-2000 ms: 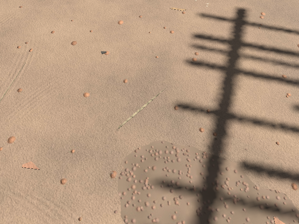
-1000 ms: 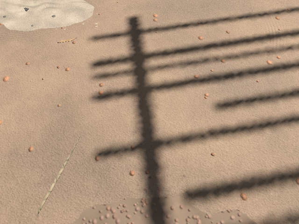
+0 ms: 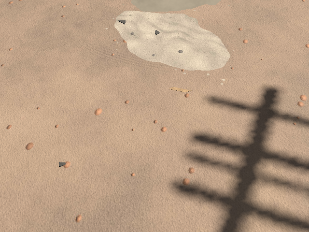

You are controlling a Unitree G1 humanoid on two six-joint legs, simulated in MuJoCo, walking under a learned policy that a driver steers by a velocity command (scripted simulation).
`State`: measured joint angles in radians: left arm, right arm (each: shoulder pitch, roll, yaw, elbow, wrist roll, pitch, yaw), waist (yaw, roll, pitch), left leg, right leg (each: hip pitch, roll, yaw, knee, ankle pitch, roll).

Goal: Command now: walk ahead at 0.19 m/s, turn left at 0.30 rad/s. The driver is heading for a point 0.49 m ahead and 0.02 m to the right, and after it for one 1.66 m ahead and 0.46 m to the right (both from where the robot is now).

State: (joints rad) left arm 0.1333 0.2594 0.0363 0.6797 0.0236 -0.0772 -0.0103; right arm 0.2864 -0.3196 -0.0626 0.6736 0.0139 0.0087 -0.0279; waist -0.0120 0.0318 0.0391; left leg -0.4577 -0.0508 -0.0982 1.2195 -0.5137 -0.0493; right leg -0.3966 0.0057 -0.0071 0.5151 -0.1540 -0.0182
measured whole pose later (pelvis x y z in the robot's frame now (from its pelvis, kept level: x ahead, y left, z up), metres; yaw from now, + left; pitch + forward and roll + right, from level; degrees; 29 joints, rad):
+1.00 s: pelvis +0.18 +0.00 +0.01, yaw +2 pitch +2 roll +1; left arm 0.45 0.24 0.03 0.99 -0.01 -0.06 -0.01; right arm 0.17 -0.27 -0.06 0.67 0.02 -0.07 0.02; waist 0.07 0.02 0.00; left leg -0.61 0.04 0.03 0.99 -0.27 0.01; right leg 0.00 0.00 0.00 0.31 -0.34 -0.02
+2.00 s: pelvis +0.43 +0.01 +0.01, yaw -23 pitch +3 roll +2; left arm 0.17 0.30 0.08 0.65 -0.01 0.03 0.03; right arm 0.04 -0.30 -0.07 0.79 0.00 0.01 -0.03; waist 0.01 0.01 0.05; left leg -0.49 -0.01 -0.08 0.85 -0.36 -0.08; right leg -0.33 0.06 0.10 0.45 -0.17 -0.05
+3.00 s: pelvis +0.54 +0.01 +0.01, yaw -34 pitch +0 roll -1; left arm 0.30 0.30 0.06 0.74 -0.03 -0.05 0.01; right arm 0.31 -0.28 -0.04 0.92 0.00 -0.09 0.03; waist -0.03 -0.04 0.00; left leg -0.19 -0.02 0.04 0.46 -0.28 0.06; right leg -0.43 -0.02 0.03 1.06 -0.35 -0.04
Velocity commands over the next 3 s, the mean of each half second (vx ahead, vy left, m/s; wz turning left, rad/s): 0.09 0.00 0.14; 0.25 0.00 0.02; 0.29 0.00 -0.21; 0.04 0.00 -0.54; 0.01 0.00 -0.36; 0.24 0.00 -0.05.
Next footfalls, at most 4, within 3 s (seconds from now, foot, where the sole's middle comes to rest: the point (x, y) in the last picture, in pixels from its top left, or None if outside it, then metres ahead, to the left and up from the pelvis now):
0.24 left None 0.13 0.13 -0.77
1.18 left None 0.45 0.15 -0.77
1.70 right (191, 228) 0.46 -0.10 -0.77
2.16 left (139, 209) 0.55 0.12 -0.77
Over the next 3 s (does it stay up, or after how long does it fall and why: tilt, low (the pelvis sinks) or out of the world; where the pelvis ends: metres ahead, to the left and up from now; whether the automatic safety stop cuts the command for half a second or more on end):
stays up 0.54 0.01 0.01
